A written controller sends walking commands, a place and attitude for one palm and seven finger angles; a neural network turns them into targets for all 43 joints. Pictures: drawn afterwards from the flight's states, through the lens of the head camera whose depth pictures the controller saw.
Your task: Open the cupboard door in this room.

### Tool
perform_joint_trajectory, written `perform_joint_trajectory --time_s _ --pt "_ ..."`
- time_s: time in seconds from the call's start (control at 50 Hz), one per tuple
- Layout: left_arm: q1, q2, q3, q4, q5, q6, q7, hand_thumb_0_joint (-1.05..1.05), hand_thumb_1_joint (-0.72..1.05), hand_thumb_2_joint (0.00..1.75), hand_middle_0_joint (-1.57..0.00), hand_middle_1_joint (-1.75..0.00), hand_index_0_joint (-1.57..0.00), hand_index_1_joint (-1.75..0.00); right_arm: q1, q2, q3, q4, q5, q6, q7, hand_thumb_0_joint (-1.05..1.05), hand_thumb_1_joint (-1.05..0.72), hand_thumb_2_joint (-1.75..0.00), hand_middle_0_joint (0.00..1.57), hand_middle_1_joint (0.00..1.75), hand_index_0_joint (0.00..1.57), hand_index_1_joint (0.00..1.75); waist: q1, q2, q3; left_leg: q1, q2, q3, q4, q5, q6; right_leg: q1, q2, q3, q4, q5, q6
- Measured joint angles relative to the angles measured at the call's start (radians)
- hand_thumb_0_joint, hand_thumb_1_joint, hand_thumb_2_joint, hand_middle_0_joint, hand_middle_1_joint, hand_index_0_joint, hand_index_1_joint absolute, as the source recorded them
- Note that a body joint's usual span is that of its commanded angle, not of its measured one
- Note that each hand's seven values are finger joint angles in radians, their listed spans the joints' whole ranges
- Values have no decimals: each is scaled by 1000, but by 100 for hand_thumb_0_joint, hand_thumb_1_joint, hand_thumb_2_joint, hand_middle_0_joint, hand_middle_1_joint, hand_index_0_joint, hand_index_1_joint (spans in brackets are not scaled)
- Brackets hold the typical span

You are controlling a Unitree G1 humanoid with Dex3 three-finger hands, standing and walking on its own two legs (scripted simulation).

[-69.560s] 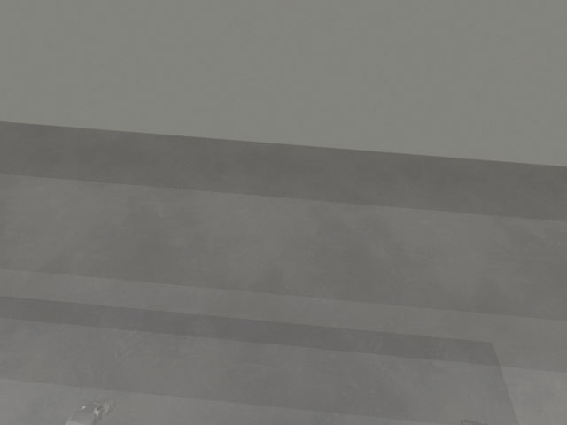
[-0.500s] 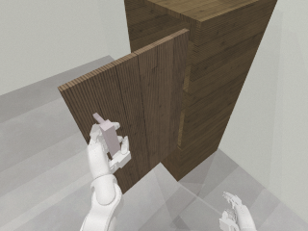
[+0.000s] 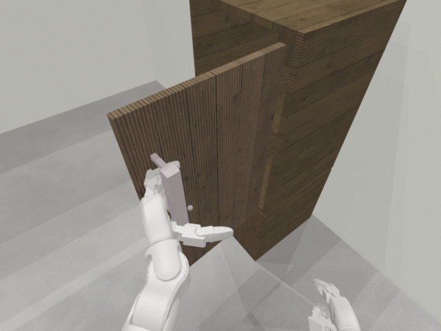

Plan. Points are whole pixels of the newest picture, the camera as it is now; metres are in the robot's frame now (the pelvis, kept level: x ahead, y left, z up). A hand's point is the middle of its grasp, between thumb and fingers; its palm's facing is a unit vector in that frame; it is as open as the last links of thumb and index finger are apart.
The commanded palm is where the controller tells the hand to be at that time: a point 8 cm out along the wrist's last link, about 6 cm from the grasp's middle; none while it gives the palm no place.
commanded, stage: open thumb and fingers to let go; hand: left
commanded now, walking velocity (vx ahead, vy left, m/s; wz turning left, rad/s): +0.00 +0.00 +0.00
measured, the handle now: (169, 192) +0.33 +0.13 +0.09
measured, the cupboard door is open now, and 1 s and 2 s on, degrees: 94 96 95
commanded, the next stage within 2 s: slide the hand sideways off the handle in 0.12 s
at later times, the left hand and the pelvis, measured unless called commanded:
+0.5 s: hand (184, 228) +0.26 +0.09 +0.09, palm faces -0.10 -0.99 +0.02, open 16.2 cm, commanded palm +0.23 +0.14 +0.09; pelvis -0.01 +0.01 +0.00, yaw +0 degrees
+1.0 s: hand (162, 246) +0.23 +0.12 +0.09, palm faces -0.01 -1.00 -0.02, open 16.1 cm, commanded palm +0.19 +0.18 +0.09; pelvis +0.01 +0.00 -0.01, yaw -1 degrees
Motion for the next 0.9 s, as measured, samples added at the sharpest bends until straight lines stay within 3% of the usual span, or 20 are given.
perform_joint_trajectory --time_s 0.26,0.32,0.36,0.42,0.46,0.52,0.6,0.7,0.9 --pt "7 11 -27 -18 -1 15 -20 -2 -50 30 -36 -61 -36 -62 -11 4 6 9 2 2 14 2 -91 -90 20 30 20 30 5 3 2 -12 -4 5 20 -6 7 -11 -5 6 16 -2 6" --pt "23 82 -3 -20 1 -39 -204 -2 -50 30 -34 -54 -30 -55 7 0 14 -10 11 -8 1 1 -91 -90 20 30 20 30 13 -6 7 -14 -10 4 21 -3 8 -17 -11 5 27 -5 6" --pt "26 152 8 -17 -24 -73 -339 -2 -50 30 -30 -48 -25 -50 22 -8 19 -22 21 -22 -10 1 -91 -90 20 30 20 30 15 -4 10 -13 -11 1 24 -3 9 -15 -12 3 31 -7 5" --pt "30 209 26 -17 -118 -96 -506 -2 -50 30 -24 -41 -20 -42 40 -28 27 -34 44 -53 -23 1 -91 -90 20 30 20 30 12 11 16 -10 -9 -1 31 -7 9 -7 -10 1 28 -5 6" --pt "44 209 42 -25 -177 -94 -560 -2 -50 30 -22 -38 -18 -39 46 -36 30 -37 55 -74 -28 2 -91 -90 20 30 20 30 7 18 16 -7 -7 3 29 -7 10 -4 -8 4 23 -2 8" --pt "78 178 64 -49 -214 -86 -562 -2 -50 30 -19 -35 -16 -35 53 -38 30 -42 62 -102 -24 2 -91 -90 20 30 20 30 2 16 13 -4 -7 11 20 -4 10 -7 -7 12 18 2 10" --pt "148 156 68 -107 -180 -89 -522 -2 -50 30 -17 -32 -17 -33 65 -31 27 -59 56 -123 -4 2 -91 -90 20 30 20 30 3 1 5 -5 -6 22 11 -3 9 -17 -4 23 21 1 9" --pt "225 192 80 -166 -152 -106 -517 -2 -50 30 -17 -32 -17 -32 66 -27 28 -73 51 -128 6 2 -91 -90 20 30 20 30 2 -6 5 -11 2 22 21 -12 5 -24 3 23 30 -7 4" --pt "301 229 130 -223 -205 -130 -587 -2 -50 30 -20 -33 -20 -32 63 -36 25 -75 59 -165 -11 2 -91 -90 20 30 20 30 -2 9 -3 -35 14 13 43 -32 -2 -42 13 14 40 -23 -1"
